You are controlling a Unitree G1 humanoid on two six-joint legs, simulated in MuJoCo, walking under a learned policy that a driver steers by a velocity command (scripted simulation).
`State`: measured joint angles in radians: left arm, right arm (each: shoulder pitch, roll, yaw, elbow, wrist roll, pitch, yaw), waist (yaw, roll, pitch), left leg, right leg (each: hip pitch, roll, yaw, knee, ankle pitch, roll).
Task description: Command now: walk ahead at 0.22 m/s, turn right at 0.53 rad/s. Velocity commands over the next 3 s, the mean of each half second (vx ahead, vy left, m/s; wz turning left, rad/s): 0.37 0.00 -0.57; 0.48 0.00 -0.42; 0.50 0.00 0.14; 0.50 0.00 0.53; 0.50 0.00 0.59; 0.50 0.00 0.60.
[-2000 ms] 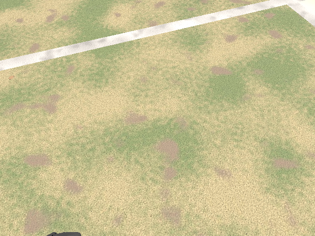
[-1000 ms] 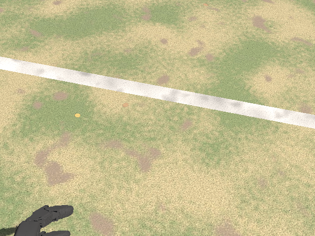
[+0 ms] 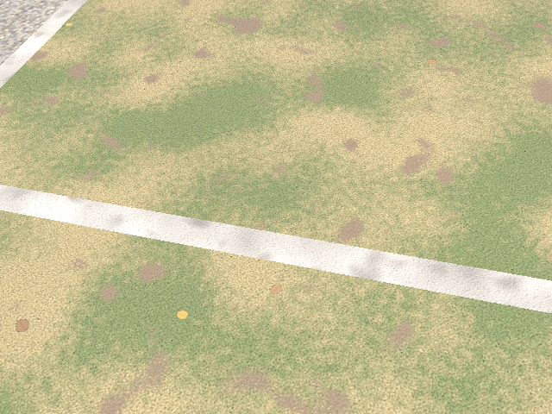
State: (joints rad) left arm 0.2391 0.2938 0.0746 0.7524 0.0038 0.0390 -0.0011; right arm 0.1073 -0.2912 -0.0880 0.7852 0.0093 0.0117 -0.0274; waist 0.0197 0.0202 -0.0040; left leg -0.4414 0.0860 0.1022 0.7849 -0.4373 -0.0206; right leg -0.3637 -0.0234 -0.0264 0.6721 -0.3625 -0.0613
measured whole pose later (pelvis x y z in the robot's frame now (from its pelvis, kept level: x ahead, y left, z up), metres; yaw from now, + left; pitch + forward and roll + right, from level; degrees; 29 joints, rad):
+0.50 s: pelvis +0.19 +0.02 +0.01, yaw -17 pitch +4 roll +2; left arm 0.40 0.31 0.07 0.74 -0.03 -0.02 0.03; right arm 0.07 -0.28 -0.07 0.78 0.00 -0.13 0.03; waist 0.05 -0.04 -0.03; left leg -0.36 -0.04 0.00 0.48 -0.19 0.01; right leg -0.26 0.04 0.19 0.90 -0.50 -0.03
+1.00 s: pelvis +0.43 -0.12 +0.00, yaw -30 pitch +2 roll +0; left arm 0.12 0.28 0.05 0.59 -0.01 -0.05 -0.04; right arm 0.32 -0.30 -0.04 0.90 0.03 -0.08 0.02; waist -0.05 -0.01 0.07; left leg -0.24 0.06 0.01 1.13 -0.48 0.01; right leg -0.46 0.04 -0.04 0.60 -0.18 -0.07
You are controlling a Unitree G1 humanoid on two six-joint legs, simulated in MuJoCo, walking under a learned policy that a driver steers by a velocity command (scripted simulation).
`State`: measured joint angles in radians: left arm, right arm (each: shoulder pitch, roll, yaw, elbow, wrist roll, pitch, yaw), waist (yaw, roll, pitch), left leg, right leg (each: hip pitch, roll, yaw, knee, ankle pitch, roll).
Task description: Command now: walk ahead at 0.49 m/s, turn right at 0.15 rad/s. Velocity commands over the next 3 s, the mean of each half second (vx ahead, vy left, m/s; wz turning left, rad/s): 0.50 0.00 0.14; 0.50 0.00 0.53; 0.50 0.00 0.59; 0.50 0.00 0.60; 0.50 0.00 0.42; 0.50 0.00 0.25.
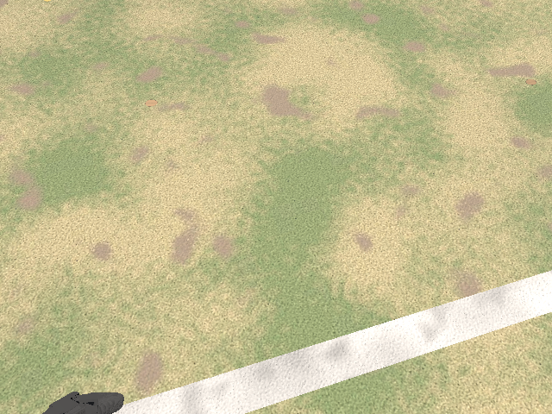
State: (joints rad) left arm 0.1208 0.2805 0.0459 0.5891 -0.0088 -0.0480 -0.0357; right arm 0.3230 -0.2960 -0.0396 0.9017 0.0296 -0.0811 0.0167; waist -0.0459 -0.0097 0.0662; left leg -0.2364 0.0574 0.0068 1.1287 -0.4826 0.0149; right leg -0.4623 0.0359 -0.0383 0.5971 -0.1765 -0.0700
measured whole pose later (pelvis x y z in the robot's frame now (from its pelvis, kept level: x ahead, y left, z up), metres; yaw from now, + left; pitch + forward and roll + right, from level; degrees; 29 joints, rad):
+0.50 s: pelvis +0.29 +0.07 -0.01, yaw +8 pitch +2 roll -1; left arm 0.30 0.30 0.07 0.78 0.00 -0.06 0.01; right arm 0.11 -0.30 -0.05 0.74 0.02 -0.07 0.05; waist 0.02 0.00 0.05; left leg -0.52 -0.04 0.02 0.63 -0.16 0.09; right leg -0.14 -0.02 -0.03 0.92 -0.48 0.02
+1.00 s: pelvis +0.59 +0.11 +0.00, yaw +26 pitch +3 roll -2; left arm 0.07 0.27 0.05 0.64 0.01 -0.13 -0.01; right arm 0.37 -0.31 -0.06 0.76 0.03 -0.02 -0.02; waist -0.06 0.03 0.01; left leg -0.23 -0.10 -0.20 0.96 -0.50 0.04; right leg -0.44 0.05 0.01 0.54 -0.14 -0.02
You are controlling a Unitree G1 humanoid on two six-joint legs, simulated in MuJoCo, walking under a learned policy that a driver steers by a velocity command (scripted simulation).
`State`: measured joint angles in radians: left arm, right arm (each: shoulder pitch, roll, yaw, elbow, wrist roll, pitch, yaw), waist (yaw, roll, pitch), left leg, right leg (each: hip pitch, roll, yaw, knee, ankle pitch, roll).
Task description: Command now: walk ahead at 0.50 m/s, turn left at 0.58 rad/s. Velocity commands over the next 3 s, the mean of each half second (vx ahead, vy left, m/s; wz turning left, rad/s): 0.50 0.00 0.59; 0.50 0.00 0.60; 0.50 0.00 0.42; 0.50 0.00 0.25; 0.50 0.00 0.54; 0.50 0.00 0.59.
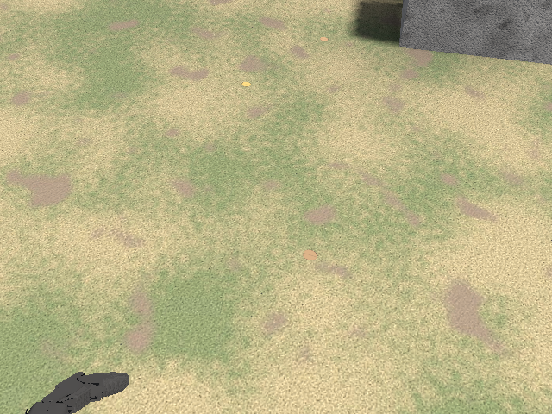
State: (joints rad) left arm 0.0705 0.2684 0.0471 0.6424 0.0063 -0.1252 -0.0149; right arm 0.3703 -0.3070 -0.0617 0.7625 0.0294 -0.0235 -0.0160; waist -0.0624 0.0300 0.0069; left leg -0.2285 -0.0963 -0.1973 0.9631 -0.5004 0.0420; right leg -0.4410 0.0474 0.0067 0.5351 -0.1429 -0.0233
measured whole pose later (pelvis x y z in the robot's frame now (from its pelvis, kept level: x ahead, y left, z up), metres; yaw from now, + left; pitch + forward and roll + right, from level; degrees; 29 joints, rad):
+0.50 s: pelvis +0.26 +0.07 -0.01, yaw +18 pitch +2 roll -1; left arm 0.29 0.32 0.07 0.81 -0.01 -0.07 0.00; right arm 0.09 -0.31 -0.07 0.59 0.02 -0.03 0.04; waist 0.05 0.01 0.08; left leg -0.51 -0.04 0.03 0.66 -0.19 0.10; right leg -0.16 -0.07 -0.07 0.99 -0.51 0.03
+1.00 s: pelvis +0.55 +0.14 +0.00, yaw +36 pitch +2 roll -1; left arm 0.09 0.27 0.05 0.69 0.01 -0.11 -0.02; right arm 0.37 -0.31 -0.07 0.71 0.03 -0.02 -0.02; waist -0.05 0.03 0.01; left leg -0.29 -0.07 -0.16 1.07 -0.48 0.02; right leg -0.42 0.03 -0.01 0.56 -0.18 -0.02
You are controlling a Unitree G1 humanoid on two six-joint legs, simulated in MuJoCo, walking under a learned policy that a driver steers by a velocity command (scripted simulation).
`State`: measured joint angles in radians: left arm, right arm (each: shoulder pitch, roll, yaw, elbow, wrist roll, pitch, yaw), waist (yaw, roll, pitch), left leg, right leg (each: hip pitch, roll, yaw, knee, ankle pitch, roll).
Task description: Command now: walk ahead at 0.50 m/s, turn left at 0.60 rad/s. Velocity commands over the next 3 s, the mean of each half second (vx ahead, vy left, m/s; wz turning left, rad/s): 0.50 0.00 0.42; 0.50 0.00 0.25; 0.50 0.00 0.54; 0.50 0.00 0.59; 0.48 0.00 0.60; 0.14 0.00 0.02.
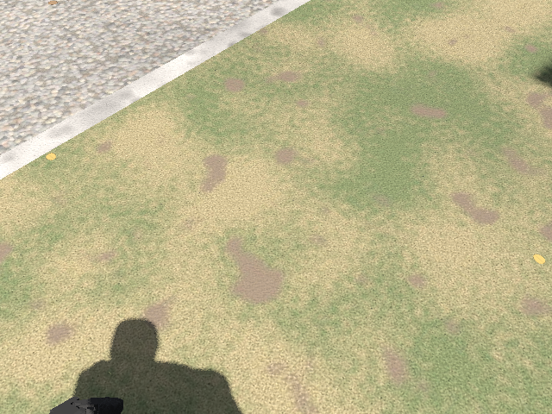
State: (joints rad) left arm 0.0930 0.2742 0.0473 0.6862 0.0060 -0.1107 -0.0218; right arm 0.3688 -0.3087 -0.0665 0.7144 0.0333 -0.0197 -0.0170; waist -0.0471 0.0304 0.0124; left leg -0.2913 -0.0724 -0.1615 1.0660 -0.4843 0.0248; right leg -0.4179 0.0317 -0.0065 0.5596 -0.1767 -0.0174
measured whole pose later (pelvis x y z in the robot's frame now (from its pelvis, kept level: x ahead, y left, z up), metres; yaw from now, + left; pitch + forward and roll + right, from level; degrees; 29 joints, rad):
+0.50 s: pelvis +0.26 +0.07 +0.00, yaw +13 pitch +2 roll -1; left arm 0.34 0.31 0.05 0.89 -0.03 -0.07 -0.01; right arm 0.09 -0.28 -0.05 0.61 0.01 -0.04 0.03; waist 0.05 0.00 0.06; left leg -0.45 -0.02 0.02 0.59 -0.17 0.06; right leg -0.20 -0.07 -0.04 1.01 -0.50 0.01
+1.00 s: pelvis +0.55 +0.09 +0.00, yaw +20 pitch +2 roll +0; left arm 0.04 0.27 0.04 0.76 0.00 -0.11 -0.03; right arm 0.40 -0.30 -0.06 0.83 0.03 -0.04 -0.01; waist -0.06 0.02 0.03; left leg -0.20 -0.03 -0.11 0.94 -0.50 0.02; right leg -0.47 -0.01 -0.03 0.57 -0.15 -0.03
